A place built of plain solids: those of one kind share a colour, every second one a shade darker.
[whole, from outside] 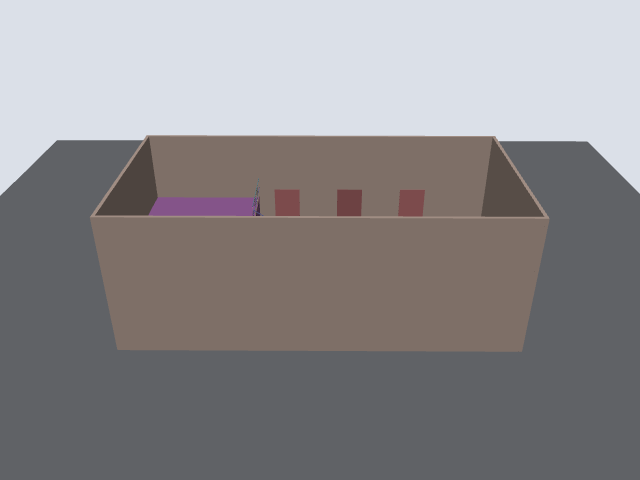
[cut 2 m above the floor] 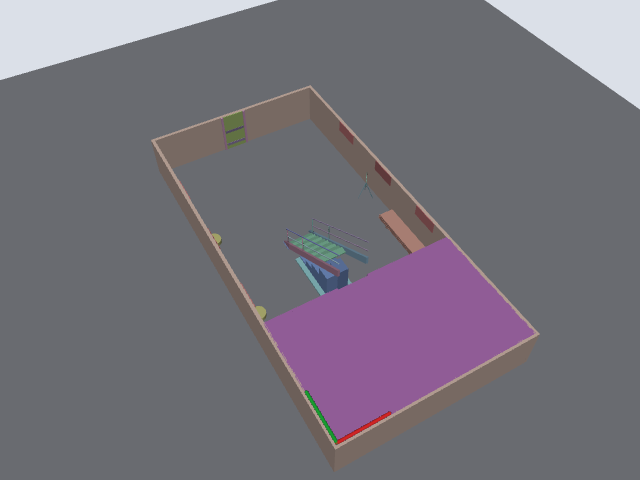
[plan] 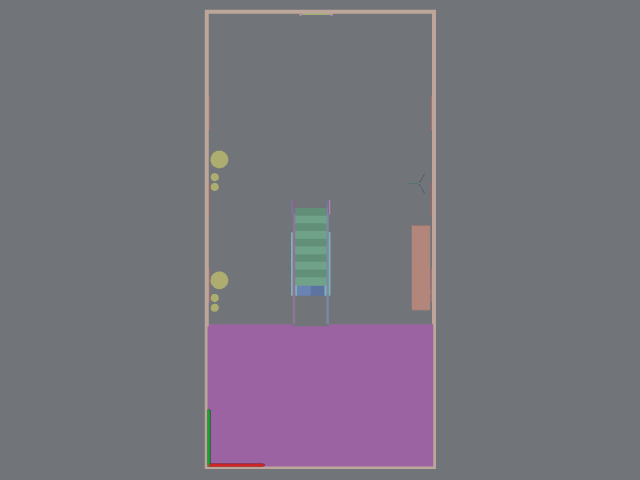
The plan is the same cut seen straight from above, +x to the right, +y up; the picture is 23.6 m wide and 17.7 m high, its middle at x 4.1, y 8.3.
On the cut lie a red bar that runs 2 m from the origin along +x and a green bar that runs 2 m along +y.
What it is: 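A pumping station 8.2 x 16.6 m, 6.3 m high; the engine floor; at the rear the gallery 5.1 m deep at 3.01 m over closed stores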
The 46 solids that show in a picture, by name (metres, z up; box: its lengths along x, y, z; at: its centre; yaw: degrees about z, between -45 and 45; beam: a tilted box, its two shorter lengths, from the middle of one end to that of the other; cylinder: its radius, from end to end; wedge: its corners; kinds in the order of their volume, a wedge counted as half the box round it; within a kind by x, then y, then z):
{
 "loft_1": {"box": [3.14, 0.09, 3.06], "at": [1.52, 5.15, 1.48]},
 "loft_2": {"box": [8.33, 5.17, 3.06], "at": [4.12, 2.54, 1.48]},
 "loft_3": {"box": [3.85, 0.09, 3.06], "at": [6.35, 5.15, 1.48]},
 "wall_1": {"box": [0.15, 16.94, 6.35], "at": [-0.07, 8.32, 3.12]},
 "wall_2": {"box": [8.53, 0.15, 6.35], "at": [4.12, -0.07, 3.12]},
 "wall_3": {"box": [8.53, 0.15, 6.35], "at": [4.12, 16.71, 3.12]},
 "wall_4": {"box": [0.15, 16.94, 6.35], "at": [8.3, 8.32, 3.12]},
 "under_1": {"box": [0.51, 0.65, 1.27], "at": [3.51, 6.57, 0.58]},
 "under_2": {"box": [0.51, 0.62, 0.86], "at": [3.51, 7.21, 0.38]},
 "under_3": {"box": [0.51, 0.52, 0.53], "at": [3.51, 7.78, 0.22]},
 "under_4": {"box": [0.51, 0.65, 1.3], "at": [4.01, 6.57, 0.6]},
 "stair_string_right_1": {"wedge": [[3.09, 5.2, 2.7], [3.09, 5.2, 3.07], [3.09, 9.27, 0.0], [3.09, 9.27, 0.37], [3.18, 5.2, 2.7], [3.18, 5.2, 3.07], [3.18, 9.27, 0.0], [3.18, 9.27, 0.37]]},
 "stair_string_left_1": {"wedge": [[4.34, 5.2, 2.7], [4.34, 5.2, 3.07], [4.34, 9.27, 0.0], [4.34, 9.27, 0.37], [4.43, 5.2, 2.7], [4.43, 5.2, 3.07], [4.43, 9.27, 0.0], [4.43, 9.27, 0.37]]},
 "under_plinth_1": {"box": [1.45, 2.34, 0.14], "at": [3.76, 7.42, 0.02]},
 "winf_1": {"box": [0.028, 1.26, 2.03], "at": [0.01, 6.62, 2.46]},
 "winf_2": {"box": [0.028, 1.26, 2.03], "at": [0.01, 9.8, 2.46]},
 "winf_3": {"box": [0.028, 1.26, 2.03], "at": [0.01, 12.98, 2.46]},
 "winf_4": {"box": [0.028, 1.26, 2.03], "at": [8.22, 6.62, 2.46]},
 "winf_5": {"box": [0.028, 1.26, 2.03], "at": [8.22, 9.8, 2.46]},
 "winf_6": {"box": [0.028, 1.26, 2.03], "at": [8.22, 12.98, 2.46]},
 "stair_handrail_left_1": {"wedge": [[4.37, 5.21, 3.91], [4.37, 5.23, 3.94], [4.37, 9.5, 1.07], [4.37, 9.52, 1.09], [4.4, 5.21, 3.91], [4.4, 5.23, 3.94], [4.4, 9.5, 1.07], [4.4, 9.52, 1.09]]},
 "stair_handrail_right_1": {"wedge": [[3.12, 5.21, 3.91], [3.12, 5.23, 3.94], [3.12, 9.5, 1.07], [3.12, 9.52, 1.09], [3.15, 5.21, 3.91], [3.15, 5.23, 3.94], [3.15, 9.5, 1.07], [3.15, 9.52, 1.09]]},
 "stair_kneerail_left_1": {"wedge": [[4.37, 5.21, 3.44], [4.37, 5.23, 3.46], [4.37, 9.5, 0.59], [4.37, 9.52, 0.61], [4.4, 5.21, 3.44], [4.4, 5.23, 3.46], [4.4, 9.5, 0.59], [4.4, 9.52, 0.61]]},
 "stair_kneerail_right_1": {"wedge": [[3.12, 5.21, 3.44], [3.12, 5.23, 3.46], [3.12, 9.5, 0.59], [3.12, 9.52, 0.61], [3.15, 5.21, 3.44], [3.15, 5.23, 3.46], [3.15, 9.5, 0.59], [3.15, 9.52, 0.61]]},
 "hose_1": {"cylinder": 0.15, "from": [0.22, 5.8, 0.21], "to": [0.22, 5.8, 0.28]},
 "hose_2": {"cylinder": 0.15, "from": [0.22, 6.16, 0.21], "to": [0.22, 6.16, 0.28]},
 "hose_3": {"cylinder": 0.15, "from": [0.22, 10.26, 0.21], "to": [0.22, 10.26, 0.28]},
 "hose_4": {"cylinder": 0.15, "from": [0.22, 10.62, 0.21], "to": [0.22, 10.62, 0.28]},
 "hose_5": {"cylinder": 0.33, "from": [0.39, 6.81, 0.0], "to": [0.39, 6.81, 0.2]},
 "hose_6": {"cylinder": 0.33, "from": [0.39, 11.27, 0.0], "to": [0.39, 11.27, 0.2]},
 "stair_tread_1": {"wedge": [[3.18, 6.62, 1.83], [3.18, 6.62, 1.88], [3.18, 6.93, 1.83], [3.18, 6.93, 1.88], [4.34, 6.62, 1.84], [4.34, 6.62, 1.89], [4.34, 6.93, 1.84], [4.34, 6.93, 1.89]]},
 "stair_tread_2": {"wedge": [[3.18, 6.9, 1.65], [3.18, 6.9, 1.7], [3.18, 7.21, 1.65], [3.18, 7.21, 1.7], [4.34, 6.9, 1.65], [4.34, 6.9, 1.7], [4.34, 7.21, 1.65], [4.34, 7.21, 1.7]]},
 "stair_tread_3": {"wedge": [[3.18, 7.18, 1.46], [3.18, 7.18, 1.51], [3.18, 7.49, 1.46], [3.18, 7.49, 1.51], [4.34, 7.19, 1.46], [4.34, 7.19, 1.51], [4.34, 7.49, 1.46], [4.34, 7.49, 1.51]]},
 "stair_tread_4": {"wedge": [[3.18, 7.47, 1.27], [3.18, 7.47, 1.32], [3.18, 7.78, 1.27], [3.18, 7.78, 1.32], [4.34, 7.47, 1.27], [4.34, 7.47, 1.32], [4.34, 7.78, 1.27], [4.34, 7.78, 1.32]]},
 "stair_tread_5": {"wedge": [[3.18, 7.75, 1.08], [3.18, 7.75, 1.13], [3.18, 8.06, 1.08], [3.18, 8.06, 1.13], [4.34, 7.75, 1.08], [4.34, 7.75, 1.13], [4.34, 8.06, 1.08], [4.34, 8.06, 1.13]]},
 "stair_tread_6": {"wedge": [[3.18, 8.04, 0.89], [3.18, 8.04, 0.94], [3.18, 8.35, 0.89], [3.18, 8.35, 0.94], [4.34, 8.04, 0.89], [4.34, 8.04, 0.94], [4.34, 8.35, 0.89], [4.34, 8.35, 0.94]]},
 "stair_tread_7": {"wedge": [[3.18, 8.32, 0.71], [3.18, 8.32, 0.76], [3.18, 8.63, 0.71], [3.18, 8.63, 0.76], [4.34, 8.32, 0.71], [4.34, 8.32, 0.76], [4.34, 8.63, 0.71], [4.34, 8.63, 0.76]]},
 "stair_tread_8": {"wedge": [[3.18, 8.61, 0.52], [3.18, 8.61, 0.57], [3.18, 8.91, 0.52], [3.18, 8.91, 0.57], [4.34, 8.6, 0.52], [4.34, 8.6, 0.57], [4.34, 8.91, 0.52], [4.34, 8.91, 0.57]]},
 "stair_tread_9": {"wedge": [[3.18, 8.89, 0.33], [3.18, 8.89, 0.38], [3.18, 9.2, 0.33], [3.18, 9.2, 0.38], [4.34, 8.89, 0.33], [4.34, 8.89, 0.38], [4.34, 9.2, 0.33], [4.34, 9.2, 0.38]]},
 "stair_tread_10": {"wedge": [[3.18, 9.17, 0.14], [3.18, 9.17, 0.19], [3.18, 9.48, 0.14], [3.18, 9.48, 0.19], [4.34, 9.17, 0.14], [4.34, 9.17, 0.19], [4.34, 9.48, 0.14], [4.34, 9.48, 0.19]]},
 "door_leaf_1": {"box": [1.02, 0.04, 2.1], "at": [3.95, 16.62, 1.0]},
 "planks_1": {"box": [0.68, 3.03, 0.038], "at": [7.83, 7.24, 0.33]},
 "door_jamb_1": {"box": [0.1, 0.07, 2.21], "at": [3.38, 16.61, 1.05]},
 "door_jamb_2": {"box": [0.1, 0.07, 2.21], "at": [4.52, 16.61, 1.05]},
 "door_ledge_1": {"box": [0.96, 0.024, 0.14], "at": [3.95, 16.59, 0.29]},
 "door_ledge_2": {"box": [0.96, 0.024, 0.14], "at": [3.95, 16.59, 1.07]}
}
